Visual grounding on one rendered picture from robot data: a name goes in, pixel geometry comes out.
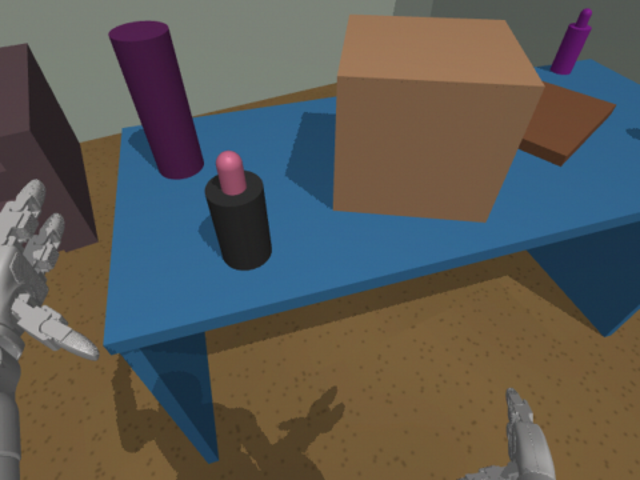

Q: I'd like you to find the armchair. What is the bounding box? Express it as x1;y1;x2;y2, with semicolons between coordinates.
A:
0;43;98;252

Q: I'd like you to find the desk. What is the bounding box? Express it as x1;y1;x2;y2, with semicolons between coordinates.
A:
103;59;640;464

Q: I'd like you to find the left robot arm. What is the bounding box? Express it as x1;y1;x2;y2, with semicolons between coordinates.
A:
0;323;25;480

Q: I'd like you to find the right robot hand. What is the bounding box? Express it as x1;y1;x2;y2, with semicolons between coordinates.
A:
457;388;556;480

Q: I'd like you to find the left robot hand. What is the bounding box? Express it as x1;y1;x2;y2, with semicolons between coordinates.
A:
0;179;100;361

